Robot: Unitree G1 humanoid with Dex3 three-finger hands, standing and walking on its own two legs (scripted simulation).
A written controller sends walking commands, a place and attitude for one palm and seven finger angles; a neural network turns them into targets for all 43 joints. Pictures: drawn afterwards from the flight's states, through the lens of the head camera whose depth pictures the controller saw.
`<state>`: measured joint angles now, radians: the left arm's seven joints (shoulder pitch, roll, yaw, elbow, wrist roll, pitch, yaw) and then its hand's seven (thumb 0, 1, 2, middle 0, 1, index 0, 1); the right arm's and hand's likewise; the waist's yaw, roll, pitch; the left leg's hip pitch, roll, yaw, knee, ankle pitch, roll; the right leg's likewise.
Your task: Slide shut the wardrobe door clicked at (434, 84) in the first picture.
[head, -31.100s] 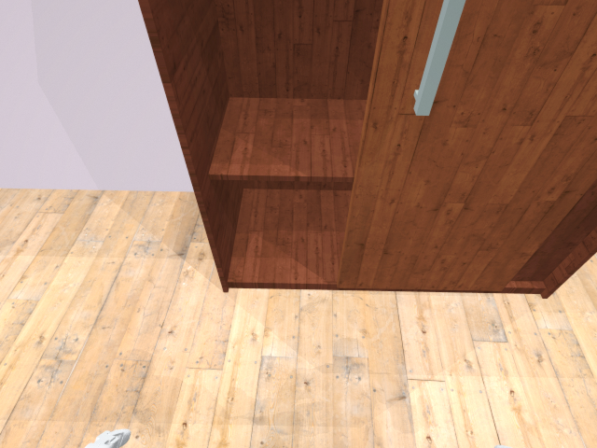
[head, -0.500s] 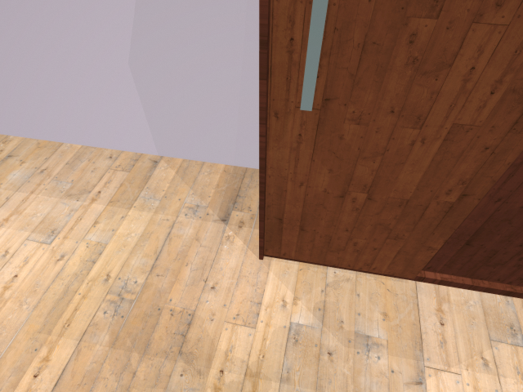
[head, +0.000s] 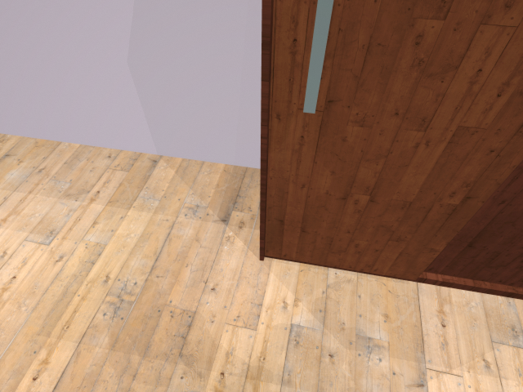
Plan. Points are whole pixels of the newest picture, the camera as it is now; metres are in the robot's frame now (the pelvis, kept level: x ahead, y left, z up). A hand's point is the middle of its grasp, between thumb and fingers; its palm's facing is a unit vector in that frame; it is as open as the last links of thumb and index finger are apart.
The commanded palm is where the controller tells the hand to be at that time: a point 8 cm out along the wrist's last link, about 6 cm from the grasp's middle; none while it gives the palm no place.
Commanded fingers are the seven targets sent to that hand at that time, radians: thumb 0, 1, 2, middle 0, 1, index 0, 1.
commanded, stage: look to check the result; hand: right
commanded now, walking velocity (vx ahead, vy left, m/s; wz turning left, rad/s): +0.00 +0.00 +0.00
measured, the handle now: (321, 31) +0.69 -0.06 +0.22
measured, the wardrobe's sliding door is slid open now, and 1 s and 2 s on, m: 0.00 0.00 0.00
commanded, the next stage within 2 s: stand and wait in 0.02 s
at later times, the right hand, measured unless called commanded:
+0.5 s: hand out of the picture +0.05 -0.20 -0.17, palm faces +0.01 +0.97 -0.24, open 7.4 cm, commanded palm none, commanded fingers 0.00 -0.90 -0.90 0.20 0.30 0.20 0.30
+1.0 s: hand out of the picture +0.06 -0.22 -0.16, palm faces +0.01 +0.95 -0.30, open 7.4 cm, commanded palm none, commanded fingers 0.00 -0.90 -0.90 0.20 0.30 0.20 0.30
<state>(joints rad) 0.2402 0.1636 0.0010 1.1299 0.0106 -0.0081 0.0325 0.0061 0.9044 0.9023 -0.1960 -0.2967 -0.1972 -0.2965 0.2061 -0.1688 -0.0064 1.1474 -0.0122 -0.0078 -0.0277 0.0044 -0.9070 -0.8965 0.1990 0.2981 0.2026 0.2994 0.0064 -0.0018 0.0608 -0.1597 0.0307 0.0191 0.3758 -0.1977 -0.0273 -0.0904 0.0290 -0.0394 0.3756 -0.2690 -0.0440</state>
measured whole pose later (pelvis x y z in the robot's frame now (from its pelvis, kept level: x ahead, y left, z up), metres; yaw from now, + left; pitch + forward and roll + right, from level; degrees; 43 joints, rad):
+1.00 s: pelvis -0.01 +0.01 +0.00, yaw -1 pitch -1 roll +0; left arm 0.13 0.29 0.01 1.12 0.01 -0.01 0.01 0.01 0.90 0.90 -0.20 -0.30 -0.20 -0.30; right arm 0.10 -0.29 -0.02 1.13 -0.01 -0.01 -0.01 0.01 -0.91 -0.90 0.20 0.30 0.20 0.30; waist 0.01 0.00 0.07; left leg -0.13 0.02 0.04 0.31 -0.16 -0.01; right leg -0.06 0.02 -0.02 0.30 -0.22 -0.02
